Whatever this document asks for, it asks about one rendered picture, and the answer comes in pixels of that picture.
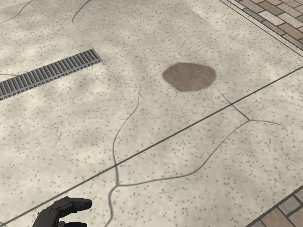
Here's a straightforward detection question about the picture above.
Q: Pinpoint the left robot hand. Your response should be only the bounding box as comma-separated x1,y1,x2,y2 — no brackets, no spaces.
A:
32,196,93,227

